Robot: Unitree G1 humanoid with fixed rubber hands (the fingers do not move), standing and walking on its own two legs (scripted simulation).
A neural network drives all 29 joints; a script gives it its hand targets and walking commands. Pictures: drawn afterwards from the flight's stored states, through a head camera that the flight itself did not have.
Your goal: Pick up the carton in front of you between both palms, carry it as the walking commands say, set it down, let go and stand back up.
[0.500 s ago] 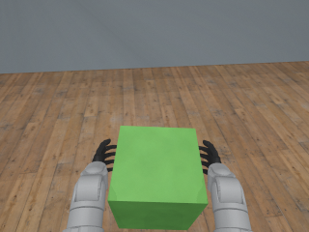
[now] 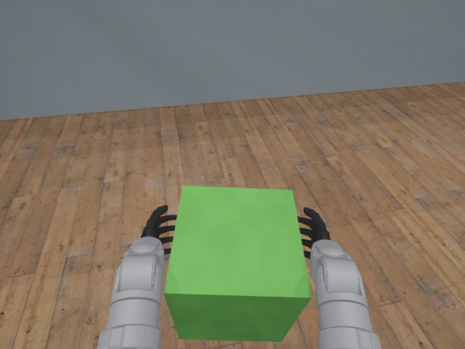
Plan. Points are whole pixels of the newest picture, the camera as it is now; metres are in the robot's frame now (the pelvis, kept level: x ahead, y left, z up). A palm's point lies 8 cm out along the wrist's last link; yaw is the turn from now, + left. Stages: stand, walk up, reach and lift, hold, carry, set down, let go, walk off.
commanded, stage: set down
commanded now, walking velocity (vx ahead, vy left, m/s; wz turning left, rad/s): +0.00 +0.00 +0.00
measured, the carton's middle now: (233, 267) +0.30 +0.00 -0.04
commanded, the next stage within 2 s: none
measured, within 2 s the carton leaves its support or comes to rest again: neither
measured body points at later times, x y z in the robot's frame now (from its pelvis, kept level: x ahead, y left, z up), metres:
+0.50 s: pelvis -0.04 +0.02 -0.07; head +0.16 +0.01 +0.33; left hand +0.35 +0.15 -0.15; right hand +0.35 -0.16 -0.15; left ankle +0.04 +0.13 -0.74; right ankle +0.02 -0.11 -0.74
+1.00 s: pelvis -0.04 +0.01 -0.20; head +0.19 +0.00 +0.18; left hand +0.40 +0.15 -0.30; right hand +0.39 -0.15 -0.29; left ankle +0.04 +0.13 -0.74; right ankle +0.02 -0.11 -0.74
